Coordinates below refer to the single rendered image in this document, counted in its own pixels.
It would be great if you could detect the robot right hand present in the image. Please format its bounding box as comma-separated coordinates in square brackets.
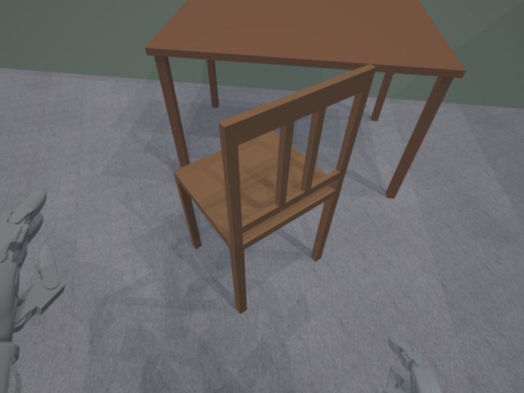
[382, 337, 443, 393]

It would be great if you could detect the chair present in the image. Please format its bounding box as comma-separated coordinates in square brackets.
[174, 64, 377, 314]

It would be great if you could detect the left robot forearm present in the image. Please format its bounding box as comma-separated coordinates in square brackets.
[0, 341, 21, 393]

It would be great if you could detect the table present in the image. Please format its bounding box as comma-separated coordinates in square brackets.
[145, 0, 466, 199]

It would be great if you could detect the robot left hand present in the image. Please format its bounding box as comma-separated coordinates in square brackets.
[0, 189, 66, 342]

